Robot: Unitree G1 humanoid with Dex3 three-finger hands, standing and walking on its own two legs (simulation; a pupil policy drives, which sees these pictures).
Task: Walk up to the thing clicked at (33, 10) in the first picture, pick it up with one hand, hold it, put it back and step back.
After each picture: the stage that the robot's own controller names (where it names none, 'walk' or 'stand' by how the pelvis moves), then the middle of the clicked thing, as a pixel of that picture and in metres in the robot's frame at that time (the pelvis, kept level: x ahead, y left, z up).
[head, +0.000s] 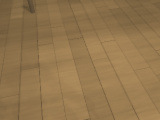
stand; (31, 4) +2.27 +0.76 -0.65
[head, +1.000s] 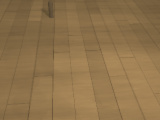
walk; (50, 9) +2.21 +0.37 -0.63
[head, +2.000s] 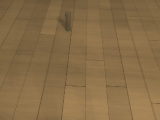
walk; (68, 21) +1.64 +0.16 -0.64
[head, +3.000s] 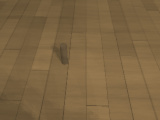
walk; (64, 54) +1.15 +0.17 -0.65
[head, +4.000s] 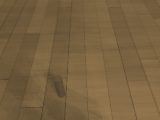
walk; (59, 87) +0.75 +0.20 -0.64
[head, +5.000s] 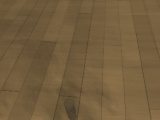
walk; (70, 110) +0.52 +0.17 -0.64
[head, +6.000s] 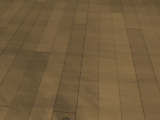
stand; out of the picture +0.43 +0.13 -0.65
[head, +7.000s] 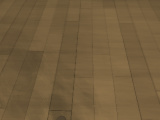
stand; out of the picture +0.43 +0.16 -0.66
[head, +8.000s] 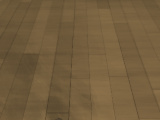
stand; out of the picture +0.42 +0.18 -0.66
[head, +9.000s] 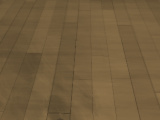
stand; out of the picture +0.41 +0.17 -0.66
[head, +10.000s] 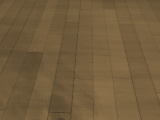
stand; out of the picture +0.41 +0.17 -0.66
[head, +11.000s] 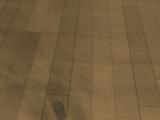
go down; (59, 111) +0.44 +0.15 -0.64
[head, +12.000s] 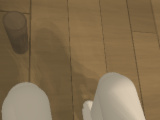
go down; (18, 36) +0.52 +0.20 -0.22
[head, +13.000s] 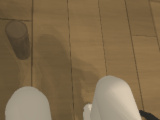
close in; (20, 43) +0.51 +0.19 -0.24
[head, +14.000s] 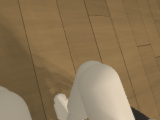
close; out of the picture +0.50 +0.24 -0.17
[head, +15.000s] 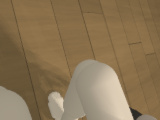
lift; out of the picture +0.49 +0.24 -0.17
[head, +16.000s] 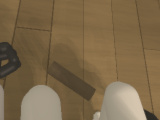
lift; (71, 80) +0.40 +0.02 -0.33
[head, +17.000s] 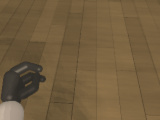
close; out of the picture +0.28 +0.00 -0.68
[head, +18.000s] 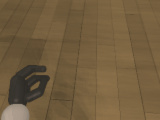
close; out of the picture +0.25 +0.05 -0.70
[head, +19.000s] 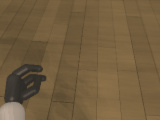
hold; out of the picture +0.22 +0.07 -0.70
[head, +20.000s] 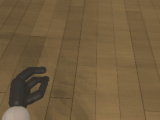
stand; out of the picture +0.19 +0.09 -0.70
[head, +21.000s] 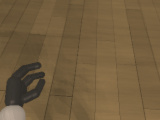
stand; out of the picture +0.18 +0.10 -0.69
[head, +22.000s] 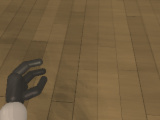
stand; out of the picture +0.18 +0.10 -0.70
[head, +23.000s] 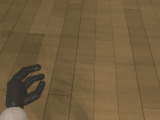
stand; out of the picture +0.19 +0.10 -0.69
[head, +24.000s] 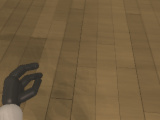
stand; out of the picture +0.19 +0.09 -0.70
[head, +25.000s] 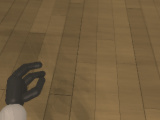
stand; out of the picture +0.19 +0.09 -0.69
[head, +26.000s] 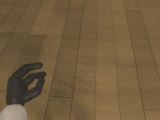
close; out of the picture +0.19 +0.09 -0.69
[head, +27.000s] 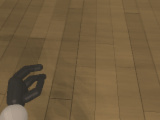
close; out of the picture +0.19 +0.09 -0.70
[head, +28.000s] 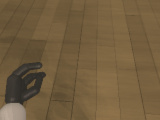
close; out of the picture +0.19 +0.09 -0.70
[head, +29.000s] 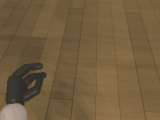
close; out of the picture +0.19 +0.09 -0.69
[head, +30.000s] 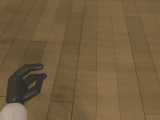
close; out of the picture +0.20 +0.08 -0.70
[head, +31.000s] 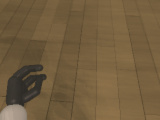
close; out of the picture +0.19 +0.09 -0.70
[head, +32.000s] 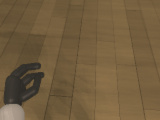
close; out of the picture +0.20 +0.09 -0.69
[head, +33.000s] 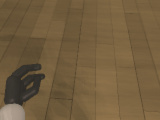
close; out of the picture +0.20 +0.09 -0.70
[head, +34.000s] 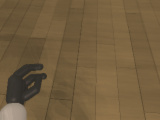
close; out of the picture +0.19 +0.09 -0.70
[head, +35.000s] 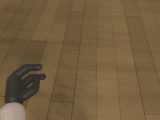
close; out of the picture +0.19 +0.09 -0.70
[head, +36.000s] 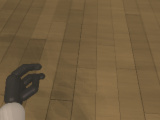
close; out of the picture +0.19 +0.09 -0.70
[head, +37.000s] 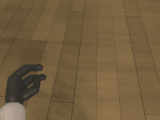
close; out of the picture +0.19 +0.09 -0.70
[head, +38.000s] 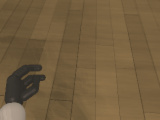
close; out of the picture +0.19 +0.09 -0.70
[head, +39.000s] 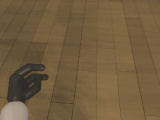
close; out of the picture +0.19 +0.09 -0.70
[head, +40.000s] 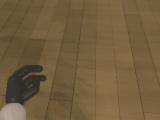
close; out of the picture +0.19 +0.09 -0.70
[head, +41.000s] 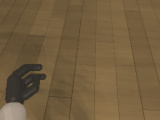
close; out of the picture +0.19 +0.09 -0.70
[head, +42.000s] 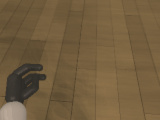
close; out of the picture +0.19 +0.09 -0.70
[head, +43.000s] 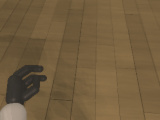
close; out of the picture +0.19 +0.09 -0.70
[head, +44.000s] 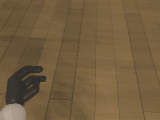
close; out of the picture +0.19 +0.09 -0.70
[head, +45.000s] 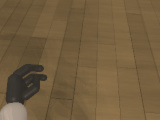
close; out of the picture +0.19 +0.09 -0.70
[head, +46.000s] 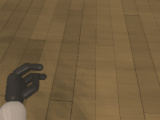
close; out of the picture +0.19 +0.09 -0.70
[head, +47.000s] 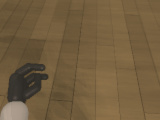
close; out of the picture +0.19 +0.09 -0.70
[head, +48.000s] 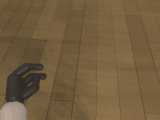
close; out of the picture +0.19 +0.09 -0.70
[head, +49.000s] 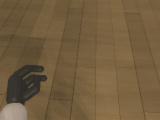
close; out of the picture +0.18 +0.09 -0.70
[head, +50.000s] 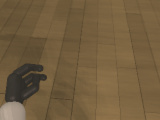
close; out of the picture +0.19 +0.09 -0.70
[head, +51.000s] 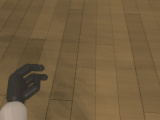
close; out of the picture +0.18 +0.09 -0.70
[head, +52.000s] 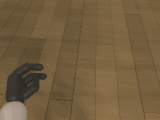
close; out of the picture +0.19 +0.09 -0.70
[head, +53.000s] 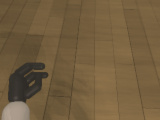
close; out of the picture +0.19 +0.09 -0.69
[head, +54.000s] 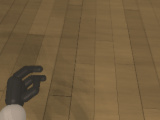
close; out of the picture +0.19 +0.10 -0.69
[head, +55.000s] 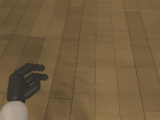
close; out of the picture +0.18 +0.10 -0.70
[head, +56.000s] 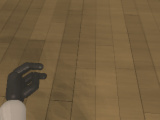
close; out of the picture +0.18 +0.09 -0.70
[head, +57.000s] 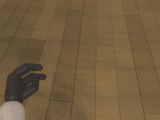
close; out of the picture +0.18 +0.09 -0.70
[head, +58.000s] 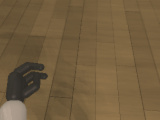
close; out of the picture +0.19 +0.09 -0.69
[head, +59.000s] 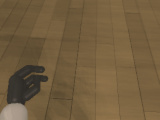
close; out of the picture +0.18 +0.10 -0.70
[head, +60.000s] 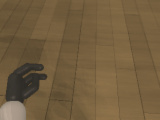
close; out of the picture +0.18 +0.10 -0.70
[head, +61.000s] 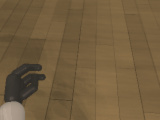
close; out of the picture +0.18 +0.10 -0.70
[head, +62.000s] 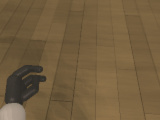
close; out of the picture +0.18 +0.10 -0.70
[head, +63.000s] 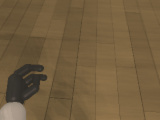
close; out of the picture +0.18 +0.10 -0.70
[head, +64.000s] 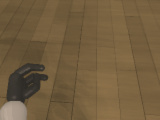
close; out of the picture +0.18 +0.10 -0.70
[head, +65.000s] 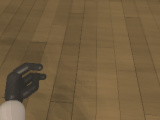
close; out of the picture +0.18 +0.10 -0.70
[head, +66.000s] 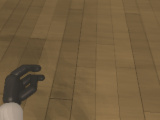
close; out of the picture +0.18 +0.10 -0.70
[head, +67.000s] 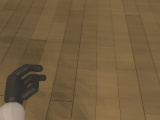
close; out of the picture +0.18 +0.10 -0.70
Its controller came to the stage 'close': yes
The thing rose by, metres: 0.00
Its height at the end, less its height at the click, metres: -0.09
